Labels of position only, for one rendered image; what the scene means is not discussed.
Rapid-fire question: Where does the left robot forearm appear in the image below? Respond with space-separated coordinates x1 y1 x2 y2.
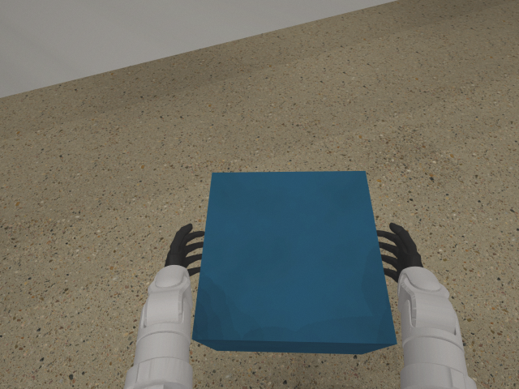
124 265 193 389

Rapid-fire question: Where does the right robot hand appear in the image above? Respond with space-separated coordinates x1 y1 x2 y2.
376 223 423 283

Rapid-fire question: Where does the carton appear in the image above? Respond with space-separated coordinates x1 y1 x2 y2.
192 171 397 354

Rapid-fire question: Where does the left robot hand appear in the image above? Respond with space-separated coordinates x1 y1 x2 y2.
165 224 205 276

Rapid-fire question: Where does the right robot forearm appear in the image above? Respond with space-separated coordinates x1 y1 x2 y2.
397 267 477 389

